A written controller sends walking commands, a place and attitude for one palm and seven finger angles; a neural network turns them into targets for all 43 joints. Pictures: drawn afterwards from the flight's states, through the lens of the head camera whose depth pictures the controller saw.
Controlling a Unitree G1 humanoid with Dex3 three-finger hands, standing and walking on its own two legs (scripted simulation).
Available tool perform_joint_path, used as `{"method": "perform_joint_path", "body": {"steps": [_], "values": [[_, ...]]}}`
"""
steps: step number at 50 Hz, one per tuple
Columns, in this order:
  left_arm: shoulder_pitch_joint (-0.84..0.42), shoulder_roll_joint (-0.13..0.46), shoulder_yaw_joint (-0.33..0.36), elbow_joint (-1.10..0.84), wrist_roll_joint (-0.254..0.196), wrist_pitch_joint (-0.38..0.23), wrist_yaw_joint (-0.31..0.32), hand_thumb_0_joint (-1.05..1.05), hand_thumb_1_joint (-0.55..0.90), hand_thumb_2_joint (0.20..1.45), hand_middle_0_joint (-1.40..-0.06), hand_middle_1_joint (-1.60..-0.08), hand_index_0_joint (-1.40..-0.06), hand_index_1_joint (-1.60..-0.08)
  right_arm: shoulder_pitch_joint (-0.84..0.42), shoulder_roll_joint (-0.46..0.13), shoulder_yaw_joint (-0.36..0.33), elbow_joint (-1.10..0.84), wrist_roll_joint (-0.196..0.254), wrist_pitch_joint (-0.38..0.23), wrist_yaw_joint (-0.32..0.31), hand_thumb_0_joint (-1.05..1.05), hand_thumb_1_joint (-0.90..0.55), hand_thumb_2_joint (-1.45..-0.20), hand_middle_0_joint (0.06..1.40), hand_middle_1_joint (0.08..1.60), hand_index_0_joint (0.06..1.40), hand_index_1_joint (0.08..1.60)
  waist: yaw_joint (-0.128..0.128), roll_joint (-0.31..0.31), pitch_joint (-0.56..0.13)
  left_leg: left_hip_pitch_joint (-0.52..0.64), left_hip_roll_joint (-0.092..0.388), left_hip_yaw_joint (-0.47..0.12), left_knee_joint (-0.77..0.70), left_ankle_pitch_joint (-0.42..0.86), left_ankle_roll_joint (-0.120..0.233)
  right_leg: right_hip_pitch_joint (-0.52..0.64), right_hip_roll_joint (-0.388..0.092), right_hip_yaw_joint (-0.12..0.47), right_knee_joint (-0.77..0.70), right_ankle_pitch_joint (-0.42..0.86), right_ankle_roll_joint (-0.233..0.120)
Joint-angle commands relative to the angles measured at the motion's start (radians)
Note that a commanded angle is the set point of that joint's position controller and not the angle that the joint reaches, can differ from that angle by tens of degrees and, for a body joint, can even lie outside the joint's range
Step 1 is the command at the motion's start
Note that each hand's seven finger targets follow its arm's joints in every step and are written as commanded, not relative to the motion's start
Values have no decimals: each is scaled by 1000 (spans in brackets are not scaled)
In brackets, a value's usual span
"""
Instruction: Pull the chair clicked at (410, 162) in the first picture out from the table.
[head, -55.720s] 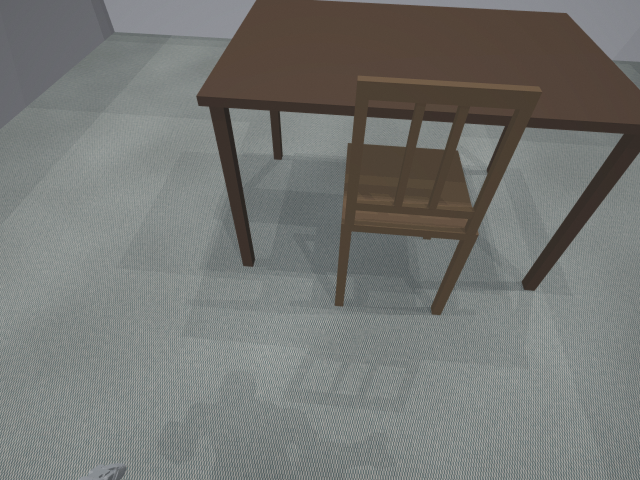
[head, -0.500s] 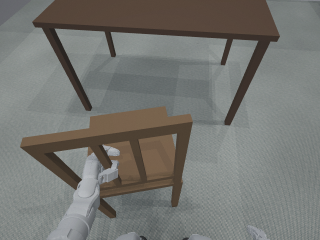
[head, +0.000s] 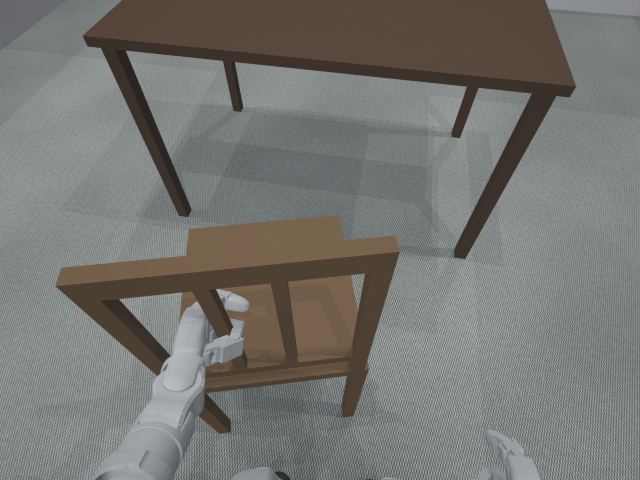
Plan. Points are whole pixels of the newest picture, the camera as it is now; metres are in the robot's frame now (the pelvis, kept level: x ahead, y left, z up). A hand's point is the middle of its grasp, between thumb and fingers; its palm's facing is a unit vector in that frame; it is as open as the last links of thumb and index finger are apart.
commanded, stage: step backward, pulling the chair out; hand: left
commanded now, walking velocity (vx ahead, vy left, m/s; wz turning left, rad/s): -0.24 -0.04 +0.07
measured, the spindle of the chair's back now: (225, 331) +0.32 +0.17 -0.09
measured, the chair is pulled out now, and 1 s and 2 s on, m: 0.55 0.55 0.55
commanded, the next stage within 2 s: stop walking, hand still on the chair in 0.96 s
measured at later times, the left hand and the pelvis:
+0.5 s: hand (236, 339) +0.30 +0.14 -0.07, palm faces +0.05 -0.98 -0.17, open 5.4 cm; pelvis +0.00 +0.00 +0.00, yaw +0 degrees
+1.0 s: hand (236, 339) +0.30 +0.14 -0.07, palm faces +0.03 -0.99 -0.17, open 5.4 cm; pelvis +0.00 +0.00 +0.00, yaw +0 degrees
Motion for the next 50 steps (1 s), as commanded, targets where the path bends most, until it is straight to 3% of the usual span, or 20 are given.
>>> {"method": "perform_joint_path", "body": {"steps": [1, 3, 6, 13, 16, 20, 23, 24, 28, 29, 31, 38, 42, 48, 50], "values": [[-252, 199, 27, -140, 44, -18, 20, 0, 900, 900, -500, -1450, -500, -1450, 4, -137, -50, -105, -10, -28, -14, 0, -900, -900, 200, 300, 200, 300, -8, -43, -285, 167, 86, -123, -81, -5, 23, 39, -142, 141, -124, -8, 9], [-259, 183, 17, -148, 42, -20, 17, 0, 900, 900, -500, -1450, -500, -1450, -3, -137, -47, -110, -9, -27, -16, 0, -900, -900, 200, 300, 200, 300, -8, -43, -282, 162, 104, -144, -106, 3, 33, 41, -120, 120, -104, -22, 13], [-246, 176, 16, -152, 43, -21, 17, 0, 900, 900, -500, -1450, -500, -1450, -5, -139, -46, -107, -10, -28, -17, 0, -900, -900, 200, 300, 200, 300, -2, 23, -292, 147, 136, -177, -143, 24, 51, 62, -93, 96, -54, -21, 10], [-246, 170, 12, -157, 40, -17, 13, 0, 900, 900, -500, -1450, -500, -1450, -3, -137, -50, -100, -13, -31, -14, 0, -900, -900, 200, 300, 200, 300, 0, 30, -291, 116, 157, -185, -132, 33, 55, 83, -92, 107, -28, -9, 1], [-226, 180, 20, -149, 38, -13, 12, 0, 900, 900, -500, -1450, -500, -1450, 0, -135, -52, -100, -12, -36, -12, 0, -900, -900, 200, 300, 200, 300, 0, -2, -276, 105, 132, -164, -107, -30, 44, 74, -110, 138, -72, -25, 1], [-227, 213, 36, -142, 36, -9, 16, 0, 900, 900, -500, -1450, -500, -1450, 10, -131, -54, -94, -6, -38, -10, 0, -900, -900, 200, 300, 200, 300, -6, -47, -274, 132, 71, -105, -38, -75, 13, 56, -171, 202, -160, -23, -2], [-237, 216, 39, -133, 39, -7, 19, 0, 900, 900, -500, -1450, -500, -1450, 9, -133, -54, -97, -2, -33, -9, 0, -900, -900, 200, 300, 200, 300, -8, -85, -279, 148, 55, -92, -15, -66, 6, 53, -201, 205, -184, -12, 0], [-233, 230, 45, -131, 38, -4, 19, 0, 900, 900, -500, -1450, -500, -1450, 8, -138, -54, -93, -4, -32, -11, 0, -900, -900, 200, 300, 200, 300, -6, -66, -268, 154, 59, -102, -33, -58, 7, 47, -191, 189, -182, -28, -4], [-245, 194, 24, -146, 39, -8, 15, 0, 900, 900, -500, -1450, -500, -1450, -10, -134, -44, -109, -6, -27, -12, 0, -900, -900, 200, 300, 200, 300, -4, -50, -253, 148, 95, -140, -99, -34, 31, 46, -140, 136, -143, -80, 16], [-241, 207, 30, -155, 39, -7, 15, 0, 900, 900, -500, -1450, -500, -1450, -13, -140, -47, -107, -7, -26, -15, 0, -900, -900, 200, 300, 200, 300, -3, -8, -245, 145, 102, -150, -120, -47, 36, 45, -127, 125, -134, -91, 15], [-230, 179, 14, -158, 40, -9, 12, 0, 900, 900, -500, -1450, -500, -1450, -13, -137, -43, -111, -8, -25, -14, 0, -900, -900, 200, 300, 200, 300, 1, 29, -256, 132, 122, -172, -146, -46, 48, 61, -107, 110, -96, -84, 9], [-238, 166, 5, -178, 40, -5, 10, 0, 900, 900, -500, -1450, -500, -1450, -9, -135, -44, -105, -13, -28, -14, 0, -900, -900, 200, 300, 200, 300, 4, 38, -279, 119, 158, -193, -144, 31, 60, 89, -94, 105, -30, -17, -1], [-237, 172, 11, -184, 40, -5, 9, 0, 900, 900, -500, -1450, -500, -1450, -11, -131, -46, -99, -16, -34, -13, 0, -900, -900, 200, 300, 200, 300, 4, 18, -285, 114, 149, -185, -122, 5, 54, 90, -101, 120, -48, -21, 0], [-242, 195, 21, -167, 39, 2, 12, 0, 900, 900, -500, -1450, -500, -1450, -4, -126, -46, -95, -11, -36, -12, 0, -900, -900, 200, 300, 200, 300, -4, -64, -283, 145, 82, -120, -48, -15, 18, 72, -159, 177, -140, 15, 3], [-236, 202, 24, -161, 39, 6, 14, 0, 900, 900, -500, -1450, -500, -1450, -2, -128, -46, -93, -9, -34, -12, 0, -900, -900, 200, 300, 200, 300, -5, -50, -273, 154, 74, -116, -47, -23, 14, 61, -167, 177, -153, 6, -1]]}}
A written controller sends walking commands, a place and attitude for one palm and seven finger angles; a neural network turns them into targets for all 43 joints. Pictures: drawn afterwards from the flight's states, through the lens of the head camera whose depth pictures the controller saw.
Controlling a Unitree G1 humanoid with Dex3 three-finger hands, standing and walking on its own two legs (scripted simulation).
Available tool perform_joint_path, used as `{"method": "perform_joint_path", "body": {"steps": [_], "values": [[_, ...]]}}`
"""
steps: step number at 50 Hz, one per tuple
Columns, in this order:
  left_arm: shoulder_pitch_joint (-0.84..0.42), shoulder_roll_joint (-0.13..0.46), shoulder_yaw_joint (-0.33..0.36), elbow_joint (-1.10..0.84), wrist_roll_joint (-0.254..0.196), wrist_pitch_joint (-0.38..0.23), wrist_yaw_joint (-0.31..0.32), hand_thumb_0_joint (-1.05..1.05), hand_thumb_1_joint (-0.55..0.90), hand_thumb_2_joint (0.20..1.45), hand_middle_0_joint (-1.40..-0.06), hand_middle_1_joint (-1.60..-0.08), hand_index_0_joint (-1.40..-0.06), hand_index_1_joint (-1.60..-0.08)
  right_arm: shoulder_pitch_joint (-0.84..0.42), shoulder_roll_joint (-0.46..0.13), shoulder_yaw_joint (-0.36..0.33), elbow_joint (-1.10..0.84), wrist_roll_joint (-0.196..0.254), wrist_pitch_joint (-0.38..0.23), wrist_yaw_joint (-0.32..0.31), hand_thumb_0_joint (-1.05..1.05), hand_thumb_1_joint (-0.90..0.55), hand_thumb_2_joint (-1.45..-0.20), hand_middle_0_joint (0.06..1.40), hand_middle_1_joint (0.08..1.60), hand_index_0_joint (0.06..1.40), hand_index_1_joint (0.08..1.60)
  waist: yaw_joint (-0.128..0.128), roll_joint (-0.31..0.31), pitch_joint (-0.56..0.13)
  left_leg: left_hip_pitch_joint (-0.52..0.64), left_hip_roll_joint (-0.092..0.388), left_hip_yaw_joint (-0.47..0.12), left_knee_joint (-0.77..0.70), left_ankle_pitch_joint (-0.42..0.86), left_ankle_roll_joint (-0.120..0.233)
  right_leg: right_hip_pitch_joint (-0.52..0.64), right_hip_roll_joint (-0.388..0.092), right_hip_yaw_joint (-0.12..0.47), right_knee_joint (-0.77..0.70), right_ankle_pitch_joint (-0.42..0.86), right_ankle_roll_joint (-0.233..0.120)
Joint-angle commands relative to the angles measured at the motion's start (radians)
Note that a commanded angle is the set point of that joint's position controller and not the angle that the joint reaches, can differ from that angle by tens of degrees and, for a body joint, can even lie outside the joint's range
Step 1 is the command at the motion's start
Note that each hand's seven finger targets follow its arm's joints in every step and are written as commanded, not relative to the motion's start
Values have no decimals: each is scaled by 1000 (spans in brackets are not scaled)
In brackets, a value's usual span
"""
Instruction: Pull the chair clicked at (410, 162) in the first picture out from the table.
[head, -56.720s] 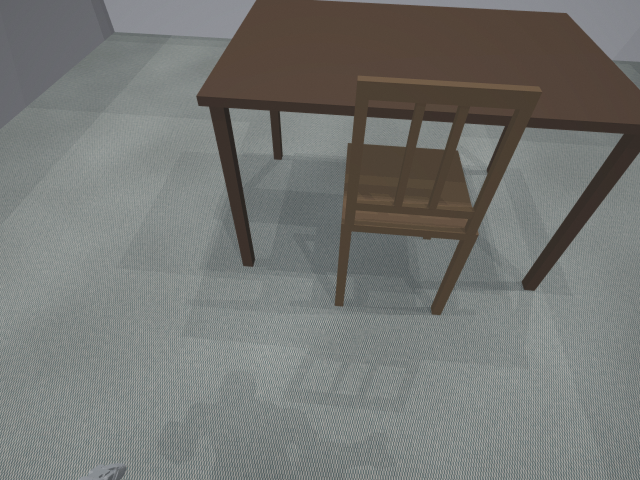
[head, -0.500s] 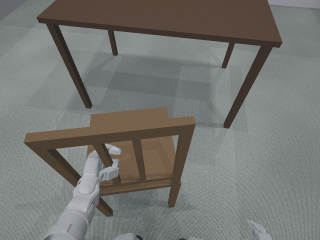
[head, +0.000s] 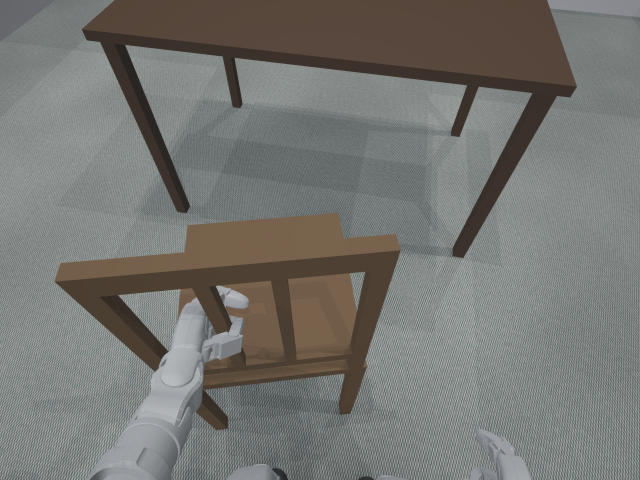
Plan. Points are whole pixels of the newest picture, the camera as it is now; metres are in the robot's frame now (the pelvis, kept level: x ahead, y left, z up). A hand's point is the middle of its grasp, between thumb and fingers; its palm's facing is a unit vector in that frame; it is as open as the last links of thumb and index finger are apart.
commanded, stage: stop walking, hand still on the chair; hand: left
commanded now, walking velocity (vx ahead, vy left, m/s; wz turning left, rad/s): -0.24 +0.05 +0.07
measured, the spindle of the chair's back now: (224, 328) +0.32 +0.17 -0.09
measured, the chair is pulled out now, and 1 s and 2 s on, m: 0.55 0.55 0.55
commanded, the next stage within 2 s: open the thumb and straighten the fingers in 0.96 s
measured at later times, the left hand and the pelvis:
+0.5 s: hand (234, 335) +0.30 +0.14 -0.06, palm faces +0.01 -0.99 -0.15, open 5.4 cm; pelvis +0.03 +0.01 +0.01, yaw +0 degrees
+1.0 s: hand (235, 334) +0.31 +0.14 -0.06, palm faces +0.04 -0.99 -0.15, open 5.4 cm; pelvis +0.06 +0.00 +0.01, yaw +0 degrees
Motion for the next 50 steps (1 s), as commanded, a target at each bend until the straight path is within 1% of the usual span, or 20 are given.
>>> {"method": "perform_joint_path", "body": {"steps": [1, 3, 4, 6, 11, 14, 16, 23, 24, 28, 29, 32, 34, 37, 40, 43, 44, 45, 46, 50], "values": [[-235, 183, 30, -136, 35, -23, 20, 0, 900, 900, -500, -1450, -500, -1450, 4, -150, -58, -109, -5, -29, -14, 0, -900, -900, 200, 300, 200, 300, -6, -45, -284, 150, 72, -114, -52, -24, 17, 47, -167, 175, -151, -9, 3], [-251, 182, 31, -145, 36, -27, 20, 0, 900, 900, -500, -1450, -500, -1450, -3, -145, -55, -113, -5, -26, -16, 0, -900, -900, 200, 300, 200, 300, -5, -52, -294, 157, 79, -119, -67, 0, 22, 59, -161, 160, -144, -4, 13], [-316, 228, 53, -333, 33, -42, 24, 0, 900, 900, -500, -1450, -500, -1450, -23, -141, -54, -134, -3, -29, -18, 0, -900, -900, 200, 300, 200, 300, 2, -19, -311, 176, 85, -134, -93, -3, 30, 82, -150, 158, -139, -5, 15], [-239, 183, 36, -326, 30, -25, 25, 0, 900, 900, -500, -1450, -500, -1450, -41, -133, -45, -146, -3, -33, -23, 0, -900, -900, 200, 300, 200, 300, 4, 14, -316, 178, 101, -148, -131, -19, 42, 107, -125, 129, -119, -49, 15], [-194, 171, 33, -363, 31, 5, 29, 0, 900, 900, -500, -1450, -500, -1450, -34, -140, -46, -144, -3, -46, -22, 0, -900, -900, 200, 300, 200, 300, 6, 66, -300, 175, 106, -163, -176, -103, 51, 122, -104, 119, -121, -98, 3], [-161, 176, 35, -372, 32, 19, 27, 0, 900, 900, -500, -1450, -500, -1450, -30, -141, -46, -135, -6, -59, -22, 0, -900, -900, 200, 300, 200, 300, 4, 61, -302, 205, 100, -157, -176, -61, 46, 130, -104, 116, -133, -58, 2], [-149, 156, 23, -373, 32, 28, 26, 0, 900, 900, -500, -1450, -500, -1450, -28, -139, -45, -132, -7, -66, -17, 0, -900, -900, 200, 300, 200, 300, 2, 39, -296, 219, 97, -149, -168, -40, 42, 127, -105, 120, -141, -34, 0], [-77, 140, 15, -414, 35, 43, 20, 0, 900, 900, -500, -1450, -500, -1450, -32, -136, -47, -120, -16, -89, -6, 0, -900, -900, 200, 300, 200, 300, -1, 22, -328, 303, 96, -126, -132, 181, 30, 157, -116, 114, -138, 167, -4], [-58, 156, 24, -412, 33, 48, 19, 0, 900, 900, -500, -1450, -500, -1450, -28, -142, -49, -116, -15, -91, -8, 0, -900, -900, 200, 300, 200, 300, -2, 25, -318, 304, 92, -125, -135, 187, 29, 157, -113, 113, -143, 174, -3], [-21, 134, 18, -422, 34, 53, 18, 0, 900, 900, -500, -1450, -500, -1450, -38, -136, -47, -121, -19, -91, 0, 0, -900, -900, 200, 300, 200, 300, 0, 8, -307, 310, 92, -121, -135, 202, 27, 154, -113, 115, -144, 190, -6], [-12, 143, 18, -431, 33, 54, 17, 0, 900, 900, -500, -1450, -500, -1450, -37, -139, -49, -118, -18, -91, -1, 0, -900, -900, 200, 300, 200, 300, -3, 32, -304, 311, 88, -117, -137, 204, 27, 158, -115, 112, -148, 192, -6], [13, 125, 14, -436, 34, 57, 18, 0, 900, 900, -500, -1450, -500, -1450, -42, -134, -47, -127, -20, -89, 2, 0, -900, -900, 200, 300, 200, 300, -1, 14, -301, 319, 92, -120, -136, 234, 28, 155, -113, 110, -140, 207, -10], [22, 130, 10, -447, 32, 59, 17, 0, 900, 900, -500, -1450, -500, -1450, -42, -138, -47, -125, -19, -86, 1, 0, -900, -900, 200, 300, 200, 300, -5, 43, -292, 314, 89, -118, -138, 240, 28, 156, -116, 108, -143, 209, -11], [37, 120, 9, -456, 33, 60, 18, 0, 900, 900, -500, -1450, -500, -1450, -44, -133, -47, -133, -20, -81, 4, 0, -900, -900, 200, 300, 200, 300, -2, 26, -301, 323, 93, -122, -132, 263, 28, 161, -115, 106, -136, 226, -14], [57, 123, 12, -467, 32, 62, 19, 0, 900, 900, -500, -1450, -500, -1450, -45, -134, -48, -135, -19, -77, 3, 0, -900, -900, 200, 300, 200, 300, -3, 42, -298, 327, 92, -120, -130, 285, 29, 166, -119, 106, -133, 249, -17], [65, 112, 5, -470, 29, 64, 18, 0, 900, 900, -500, -1450, -500, -1450, -50, -133, -46, -142, -19, -72, 5, 0, -900, -900, 200, 300, 200, 300, -2, 15, -292, 319, 93, -122, -131, 271, 29, 168, -119, 103, -138, 239, -16], [66, 132, 13, -482, 29, 64, 18, 0, 900, 900, -500, -1450, -500, -1450, -50, -135, -48, -138, -18, -73, 3, 0, -900, -900, 200, 300, 200, 300, -2, 39, -292, 321, 89, -117, -131, 263, 31, 168, -123, 104, -143, 238, -15], [81, 122, 13, -468, 28, 66, 20, 0, 900, 900, -500, -1450, -500, -1450, -47, -133, -48, -138, -19, -70, 3, 0, -900, -900, 200, 300, 200, 300, -2, 39, -290, 320, 90, -118, -129, 260, 30, 167, -123, 108, -142, 239, -16], [71, 117, 6, -473, 29, 66, 19, 0, 900, 900, -500, -1450, -500, -1450, -47, -133, -47, -138, -18, -69, 4, 0, -900, -900, 200, 300, 200, 300, -2, 22, -295, 319, 91, -119, -127, 261, 29, 172, -122, 103, -140, 243, -16], [85, 134, 21, -471, 28, 67, 21, 0, 900, 900, -500, -1450, -500, -1450, -46, -136, -50, -136, -17, -65, 2, 0, -900, -900, 200, 300, 200, 300, -2, 18, -294, 316, 88, -116, -124, 256, 29, 179, -126, 106, -141, 261, -15]]}}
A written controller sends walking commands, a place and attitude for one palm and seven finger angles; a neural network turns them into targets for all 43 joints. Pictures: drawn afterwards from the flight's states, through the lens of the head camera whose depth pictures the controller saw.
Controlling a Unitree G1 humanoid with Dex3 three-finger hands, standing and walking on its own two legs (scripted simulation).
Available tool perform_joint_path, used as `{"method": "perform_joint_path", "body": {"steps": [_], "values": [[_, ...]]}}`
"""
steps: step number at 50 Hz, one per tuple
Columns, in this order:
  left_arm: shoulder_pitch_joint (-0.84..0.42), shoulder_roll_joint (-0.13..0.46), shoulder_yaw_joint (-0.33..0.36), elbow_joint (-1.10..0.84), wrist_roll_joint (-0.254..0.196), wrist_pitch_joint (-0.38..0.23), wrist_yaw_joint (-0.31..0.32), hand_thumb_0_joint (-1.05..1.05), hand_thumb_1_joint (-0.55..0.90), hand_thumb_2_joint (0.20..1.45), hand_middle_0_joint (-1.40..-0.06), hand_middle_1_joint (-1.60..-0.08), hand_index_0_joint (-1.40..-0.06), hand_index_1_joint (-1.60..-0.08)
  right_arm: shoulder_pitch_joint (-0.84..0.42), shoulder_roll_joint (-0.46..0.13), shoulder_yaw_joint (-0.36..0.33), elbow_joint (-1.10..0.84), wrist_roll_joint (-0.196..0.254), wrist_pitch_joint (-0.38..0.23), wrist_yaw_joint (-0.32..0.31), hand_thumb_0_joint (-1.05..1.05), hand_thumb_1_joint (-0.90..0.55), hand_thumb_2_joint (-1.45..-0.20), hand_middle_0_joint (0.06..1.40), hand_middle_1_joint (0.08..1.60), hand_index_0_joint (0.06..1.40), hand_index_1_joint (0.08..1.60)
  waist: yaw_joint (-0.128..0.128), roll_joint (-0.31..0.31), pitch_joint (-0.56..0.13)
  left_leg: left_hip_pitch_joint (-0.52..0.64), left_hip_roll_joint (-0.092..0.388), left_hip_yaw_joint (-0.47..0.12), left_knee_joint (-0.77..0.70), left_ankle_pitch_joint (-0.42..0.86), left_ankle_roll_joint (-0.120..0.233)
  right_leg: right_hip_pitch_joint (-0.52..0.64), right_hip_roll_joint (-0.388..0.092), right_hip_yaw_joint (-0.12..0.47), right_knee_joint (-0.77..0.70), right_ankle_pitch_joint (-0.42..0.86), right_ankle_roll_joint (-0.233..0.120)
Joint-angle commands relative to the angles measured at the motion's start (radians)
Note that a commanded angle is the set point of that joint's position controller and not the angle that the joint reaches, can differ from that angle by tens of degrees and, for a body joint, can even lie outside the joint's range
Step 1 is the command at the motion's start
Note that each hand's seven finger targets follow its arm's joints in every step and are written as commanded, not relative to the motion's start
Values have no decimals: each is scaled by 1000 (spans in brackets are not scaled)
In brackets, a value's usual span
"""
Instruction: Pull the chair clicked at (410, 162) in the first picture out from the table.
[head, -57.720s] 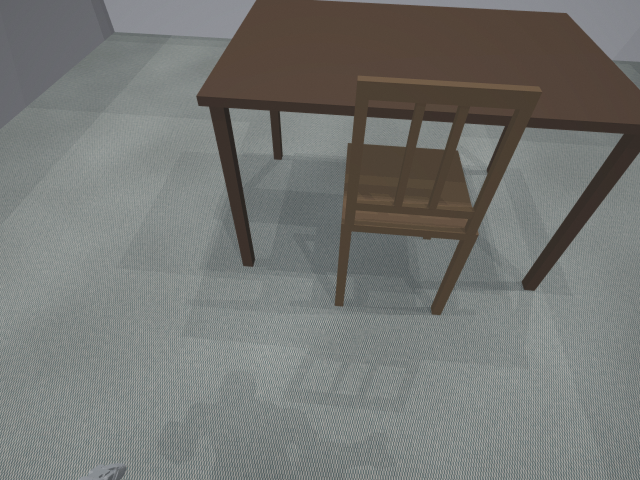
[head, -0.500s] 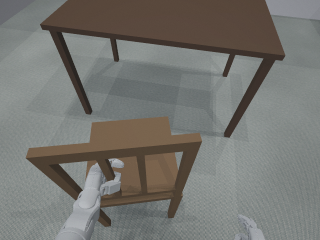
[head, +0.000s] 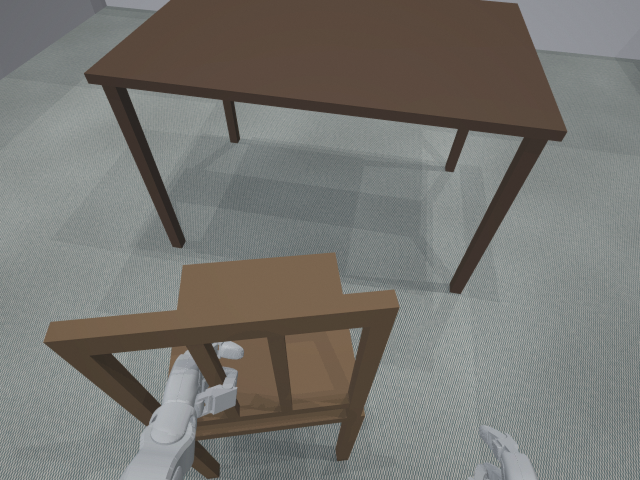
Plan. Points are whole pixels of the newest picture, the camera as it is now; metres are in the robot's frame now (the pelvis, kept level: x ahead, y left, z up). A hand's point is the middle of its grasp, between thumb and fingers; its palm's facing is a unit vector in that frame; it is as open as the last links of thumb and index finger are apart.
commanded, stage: open the thumb and straighten the fingers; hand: left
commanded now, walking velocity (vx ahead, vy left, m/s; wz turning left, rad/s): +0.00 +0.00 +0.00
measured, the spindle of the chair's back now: (218, 381) +0.26 +0.17 -0.10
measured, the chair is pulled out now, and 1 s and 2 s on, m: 0.55 0.55 0.55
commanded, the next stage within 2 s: draw the fingers out of the gap in 0.80 s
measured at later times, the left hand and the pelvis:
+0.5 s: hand (227, 386) +0.25 +0.15 -0.08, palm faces +0.02 -0.99 -0.14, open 13.1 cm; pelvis +0.01 +0.00 -0.04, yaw +3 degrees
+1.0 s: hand (220, 399) +0.24 +0.15 -0.09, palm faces +0.04 -0.99 -0.14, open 17.4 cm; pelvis +0.01 -0.01 -0.05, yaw +4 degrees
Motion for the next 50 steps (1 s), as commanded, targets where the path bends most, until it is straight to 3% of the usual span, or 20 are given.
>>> {"method": "perform_joint_path", "body": {"steps": [1, 3, 4, 5, 6, 9, 13, 15, 18, 23, 25, 28, 29, 30, 33, 34, 37, 40, 45, 50], "values": [[-190, 141, 41, -211, 27, -56, 12, 0, 900, 900, -500, -1450, -500, -1450, -58, -117, -43, -130, -6, -35, -11, 0, -900, -900, 200, 300, 200, 300, 3, 31, -241, 150, 100, -121, -23, 299, 34, 12, -122, 101, -42, 307, -19], [-165, 153, 59, -188, 28, -56, 13, 0, 900, 900, -500, -1450, -500, -1450, -53, -119, -46, -126, -6, -33, -11, 0, -900, -900, 200, 300, 200, 300, 3, 24, -250, 149, 100, -121, -18, 303, 34, 18, -123, 100, -41, 313, -21], [-38, 82, -27, -139, -16, 11, -13, 0, 779, 842, -500, -1450, -500, -1450, -26, -171, -61, -132, 30, -52, 30, 0, -900, -900, 200, 300, 200, 300, -79, -6, -199, 11, 26, -100, -16, 209, 15, -52, -78, 11, 15, 210, -28], [-47, 60, -1, -119, -45, 26, -31, 0, 658, 783, -500, -1450, -500, -1450, -47, -175, -55, -134, 33, -52, 51, 0, -900, -900, 200, 300, 200, 300, -48, -86, -149, -56, 33, -96, 3, 139, 21, -113, -75, -2, 41, 155, -22], [-72, 110, 35, -199, -56, 19, -41, 0, 538, 725, -500, -1450, -500, -1450, -54, -178, -62, -148, 33, -60, 67, 0, -900, -900, 200, 300, 200, 300, -46, -83, -174, -86, 25, -101, 29, 95, 32, -132, -70, 3, 56, 125, -18], [-84, 143, 34, -332, -46, 24, -68, 0, 175, 550, -500, -1450, -500, -1450, -47, -181, -66, -182, 30, -84, 86, 0, -900, -900, 200, 300, 200, 300, -46, 22, -243, -118, 7, -95, 95, 61, 37, -176, -62, 12, 104, 75, -23], [-32, 121, 41, -419, -51, 50, -65, 0, -308, 317, -500, -1450, -500, -1450, -35, -177, -68, -217, 20, -113, 86, 0, -900, -900, 200, 300, 200, 300, -33, 29, -321, -155, 0, -96, 168, 90, 34, -224, -49, -4, 181, 90, -19], [-36, 142, 64, -395, -51, 76, -55, 0, -550, 200, -450, -1305, -450, -1305, -23, -189, -66, -214, 18, -117, 81, 0, -900, -900, 200, 300, 200, 300, -46, -12, -301, -199, 0, -101, 196, 89, 33, -258, -45, -6, 209, 102, -17], [-48, 122, 49, -470, -44, 93, -49, 0, -550, 200, -375, -1087, -375, -1087, -15, -187, -71, -230, 14, -133, 73, 0, -900, -900, 200, 300, 200, 300, -42, 23, -360, -202, -4, -97, 237, 109, 32, -279, -45, -10, 253, 118, -13], [-21, 140, 63, -566, -47, 121, -42, 0, -550, 200, -250, -725, -250, -725, 8, -189, -71, -239, 8, -157, 56, 0, -900, -900, 200, 300, 200, 300, -45, 20, -422, -196, -4, -106, 287, 181, 30, -292, -45, -15, 298, 172, -11], [41, 131, 60, -557, -48, 142, -43, 0, -550, 200, -200, -580, -200, -580, 10, -189, -67, -245, 8, -161, 52, 0, -900, -900, 200, 300, 200, 300, -42, -2, -391, -219, -4, -106, 296, 187, 29, -299, -45, -20, 307, 187, -10], [3, 118, 41, -583, -47, 166, -49, 0, -550, 200, -125, -363, -125, -363, 15, -189, -63, -249, 8, -168, 46, 0, -900, -900, 200, 300, 200, 300, -56, -14, -386, -235, -8, -108, 313, 171, 31, -320, -43, -24, 316, 179, -5], [74, 140, 75, -522, -45, 178, -53, 0, -550, 200, -100, -290, -100, -290, 20, -194, -67, -249, 5, -169, 43, 0, -900, -900, 200, 300, 200, 300, -48, -57, -360, -265, -8, -109, 322, 174, 30, -320, -41, -26, 323, 192, -8], [101, 122, 60, -542, -49, 183, -60, 0, -550, 200, -75, -218, -75, -218, 20, -192, -64, -259, 6, -169, 45, 0, -900, -900, 200, 300, 200, 300, -44, -56, -374, -278, -13, -103, 330, 165, 30, -316, -44, -25, 330, 203, -5], [70, 151, 76, -613, -50, 183, -67, 0, -550, 200, 0, 0, 0, 0, 21, -187, -60, -272, 6, -173, 41, 0, -900, -900, 200, 300, 200, 300, -46, -8, -391, -278, -17, -100, 345, 158, 31, -318, -46, -19, 339, 198, -5], [59, 177, 94, -619, -49, 184, -65, 0, -550, 200, 0, 0, 0, 0, 25, -191, -60, -269, 5, -174, 37, 0, -900, -900, 200, 300, 200, 300, -50, -12, -386, -281, -17, -102, 351, 161, 32, -317, -46, -16, 339, 208, -7], [70, 140, 59, -653, -50, 181, -68, 0, -550, 200, 0, 0, 0, 0, 30, -182, -58, -276, 4, -183, 33, 0, -900, -900, 200, 300, 200, 300, -56, -2, -401, -270, -18, -106, 362, 175, 33, -329, -45, -20, 348, 208, -3], [80, 144, 55, -666, -51, 189, -70, 0, -550, 200, 0, 0, 0, 0, 37, -184, -58, -273, 4, -189, 29, 0, -900, -900, 200, 300, 200, 300, -61, 9, -408, -265, -19, -107, 374, 199, 34, -328, -48, -20, 353, 239, -4], [178, 169, 91, -628, -54, 215, -79, 0, -550, 200, 0, 0, 0, 0, 32, -186, -60, -277, 6, -187, 24, 0, -900, -900, 200, 300, 200, 300, -47, -28, -377, -308, -20, -107, 373, 156, 32, -330, -46, -26, 353, 210, -3], [285, 158, 71, -735, -51, 213, -75, 0, -550, 200, 0, 0, 0, 0, 17, -174, -63, -311, 8, -190, 24, 0, -900, -900, 200, 300, 200, 300, -32, 5, -383, -317, -21, -106, 373, 146, 31, -326, -48, -28, 359, 186, -7]]}}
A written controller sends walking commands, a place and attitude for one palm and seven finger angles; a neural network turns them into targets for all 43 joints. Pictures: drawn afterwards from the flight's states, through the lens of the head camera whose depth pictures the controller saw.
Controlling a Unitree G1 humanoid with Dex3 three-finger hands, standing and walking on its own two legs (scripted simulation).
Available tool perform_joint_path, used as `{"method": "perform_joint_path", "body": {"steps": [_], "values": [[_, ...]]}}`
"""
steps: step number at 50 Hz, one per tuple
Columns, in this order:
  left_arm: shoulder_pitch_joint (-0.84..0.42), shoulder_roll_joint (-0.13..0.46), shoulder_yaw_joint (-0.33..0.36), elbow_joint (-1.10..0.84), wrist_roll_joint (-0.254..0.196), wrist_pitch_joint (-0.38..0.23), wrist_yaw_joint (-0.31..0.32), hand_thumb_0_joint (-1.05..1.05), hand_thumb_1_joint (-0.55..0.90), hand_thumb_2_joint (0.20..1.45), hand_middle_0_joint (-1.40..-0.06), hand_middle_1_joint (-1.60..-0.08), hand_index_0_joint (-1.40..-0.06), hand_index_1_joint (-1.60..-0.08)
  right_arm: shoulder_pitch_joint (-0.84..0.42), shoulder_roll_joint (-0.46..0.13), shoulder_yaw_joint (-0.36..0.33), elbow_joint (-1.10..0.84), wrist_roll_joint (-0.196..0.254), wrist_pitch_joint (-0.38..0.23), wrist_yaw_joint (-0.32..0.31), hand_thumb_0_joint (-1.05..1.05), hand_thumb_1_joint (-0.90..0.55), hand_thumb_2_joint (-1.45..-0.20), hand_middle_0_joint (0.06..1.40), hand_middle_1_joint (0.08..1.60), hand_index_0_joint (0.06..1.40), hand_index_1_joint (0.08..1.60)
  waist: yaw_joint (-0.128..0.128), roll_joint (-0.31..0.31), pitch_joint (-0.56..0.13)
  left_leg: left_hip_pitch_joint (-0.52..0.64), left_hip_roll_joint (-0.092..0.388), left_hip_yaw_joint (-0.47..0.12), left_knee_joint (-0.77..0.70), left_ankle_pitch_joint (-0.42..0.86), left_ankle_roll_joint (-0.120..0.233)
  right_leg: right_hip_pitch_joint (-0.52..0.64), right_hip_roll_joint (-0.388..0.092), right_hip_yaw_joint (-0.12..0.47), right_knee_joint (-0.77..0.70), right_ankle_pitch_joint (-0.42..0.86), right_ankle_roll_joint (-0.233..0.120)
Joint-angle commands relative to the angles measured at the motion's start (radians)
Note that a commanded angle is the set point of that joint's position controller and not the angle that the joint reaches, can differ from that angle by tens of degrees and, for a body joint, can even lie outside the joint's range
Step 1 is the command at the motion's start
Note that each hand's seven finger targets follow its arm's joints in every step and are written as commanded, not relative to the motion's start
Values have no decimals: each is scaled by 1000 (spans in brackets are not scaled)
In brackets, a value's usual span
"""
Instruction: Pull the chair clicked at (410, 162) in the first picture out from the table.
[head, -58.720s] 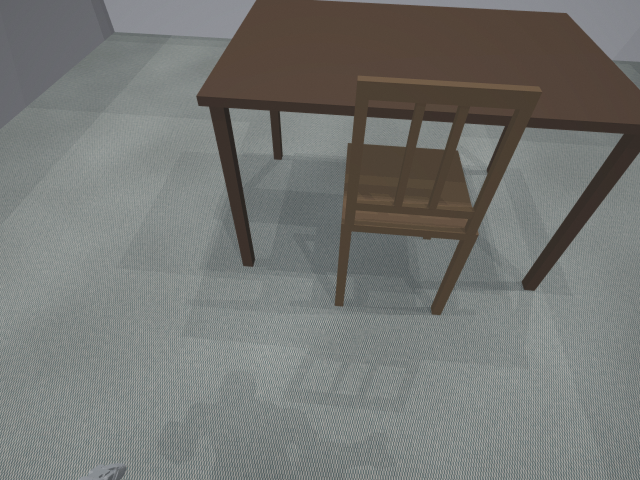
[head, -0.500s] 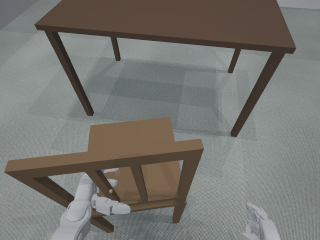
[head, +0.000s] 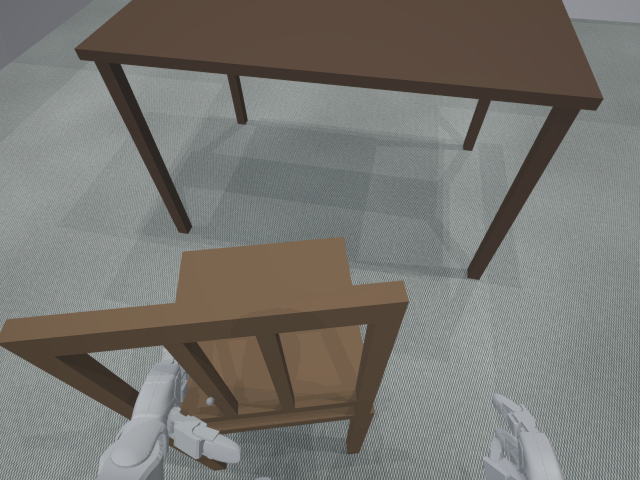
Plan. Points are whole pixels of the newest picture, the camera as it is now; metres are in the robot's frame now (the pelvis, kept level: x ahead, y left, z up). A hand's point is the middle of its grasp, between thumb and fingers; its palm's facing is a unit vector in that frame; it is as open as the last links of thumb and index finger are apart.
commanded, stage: draw the fingers out of the gap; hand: left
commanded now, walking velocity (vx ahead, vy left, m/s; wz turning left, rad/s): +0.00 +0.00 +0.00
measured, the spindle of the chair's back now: (209, 380) +0.26 +0.15 -0.05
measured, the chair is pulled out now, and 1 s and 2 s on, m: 0.55 0.55 0.54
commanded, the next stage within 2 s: draw the hand back to the body in 0.66 s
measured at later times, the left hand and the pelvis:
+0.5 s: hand (193, 473) +0.15 +0.15 -0.04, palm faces +0.00 -0.99 -0.13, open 17.5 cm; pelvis -0.01 +0.00 -0.01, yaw +1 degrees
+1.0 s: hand out of the picture +0.13 +0.17 +0.02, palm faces +0.08 -1.00 -0.05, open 17.5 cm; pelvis -0.02 +0.01 -0.03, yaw +1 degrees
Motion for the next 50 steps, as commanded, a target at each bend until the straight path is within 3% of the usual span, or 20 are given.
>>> {"method": "perform_joint_path", "body": {"steps": [1, 7, 13, 17, 20, 30, 34, 36, 39, 40, 41, 45, 47, 50], "values": [[56, 97, 44, -253, 4, -50, 12, 0, -550, 200, 0, 0, 0, 0, -46, -107, -54, -171, -3, -56, -11, 0, -900, -900, 200, 300, 200, 300, 11, -39, -202, 146, -9, -30, -80, 352, 38, 103, -10, 33, -108, 424, 3], [111, 98, 29, -330, 11, -70, 28, 0, -550, 200, 0, 0, 0, 0, -47, -102, -55, -174, -4, -71, -23, 0, -900, -900, 200, 300, 200, 300, -3, -40, -166, 120, -11, -37, -66, 284, 41, 51, -5, 32, -107, 341, 6], [198, 109, 41, -370, 8, -80, 16, 0, -550, 200, 0, 0, 0, 0, -57, -93, -55, -174, -4, -85, -34, 0, -900, -900, 200, 300, 200, 300, 3, -34, -168, 104, -15, -47, -55, 265, 41, 37, -2, 26, -94, 302, 1], [253, 73, -9, -414, 12, -76, 8, 0, -550, 200, 0, 0, 0, 0, -65, -86, -54, -186, -4, -93, -36, 0, -900, -900, 200, 300, 200, 300, -1, -18, -163, 102, -16, -53, -46, 261, 42, 20, -3, 23, -89, 286, 2], [298, 92, 23, -395, 10, -66, 5, 0, -550, 200, 0, 0, 0, 0, -75, -84, -57, -188, -4, -90, -42, 0, -900, -900, 200, 300, 200, 300, 6, -59, -138, 69, -19, -53, -42, 223, 43, 11, 1, 22, -91, 250, 2], [435, 85, 10, -490, 21, -74, -1, 0, -550, 200, 0, 0, 0, 0, -79, -63, -62, -218, -3, -88, -46, 0, -900, -900, 200, 300, 200, 300, 22, -16, -151, 56, -20, -56, -25, 233, 43, 0, 3, 17, -67, 240, -6], [523, 95, 33, -485, 20, -78, -12, 0, -550, 200, 0, 0, 0, 0, -88, -56, -75, -217, -1, -82, -49, 0, -900, -900, 200, 300, 200, 300, 30, -42, -143, 28, -19, -54, -11, 242, 45, 1, 7, 20, -63, 253, -8], [543, 67, -5, -515, 22, -90, -20, 0, -550, 200, 0, 0, 0, 0, -89, -51, -73, -228, 1, -85, -47, 0, -900, -900, 200, 300, 200, 300, 25, -27, -134, 32, -19, -56, -9, 233, 46, -22, 7, 13, -56, 237, -6], [590, 87, 19, -530, 20, -103, -26, 0, -550, 200, 0, 0, 0, 0, -88, -49, -84, -224, 2, -86, -51, 0, -900, -900, 200, 300, 200, 300, 31, -35, -139, 16, -18, -56, 4, 235, 47, -23, 10, 17, -52, 236, -9], [510, 39, 39, -659, -71, -212, -35, 0, -550, 200, 0, 0, 0, 0, -69, -46, -84, -218, 0, -107, -52, 0, -900, -900, 200, 300, 200, 300, 21, -58, -140, 22, -23, -58, 34, 264, 41, -49, 17, 0, -35, 284, -7], [557, 65, 57, -616, -63, -259, -40, 0, -550, 200, 0, 0, 0, 0, -69, -44, -89, -191, 0, -119, -51, 0, -900, -900, 200, 300, 200, 300, 35, -32, -159, 37, -22, -54, 39, 276, 39, -51, 20, 3, -23, 279, -11], [529, 87, 96, -666, -89, -389, -60, 0, -550, 200, 0, 0, 0, 0, -66, -41, -93, -166, 7, -142, -40, 0, -900, -900, 200, 300, 200, 300, 39, 33, -158, 50, -15, -60, 38, 282, 30, -75, 22, 4, -4, 239, -14], [525, 56, 75, -636, -97, -451, -85, 0, -550, 200, 0, 0, 0, 0, -82, -36, -94, -156, 9, -150, -27, 0, -900, -900, 200, 300, 200, 300, 37, 7, -132, 27, -11, -67, 40, 258, 26, -98, 23, 0, 5, 208, -11], [529, 77, 107, -603, -116, -541, -137, 0, -550, 200, 0, 0, 0, 0, -106, -37, -100, -148, 11, -154, -5, 0, -900, -900, 200, 300, 200, 300, 49, -10, -131, -14, -10, -66, 53, 225, 23, -97, 21, 12, 13, 187, -12]]}}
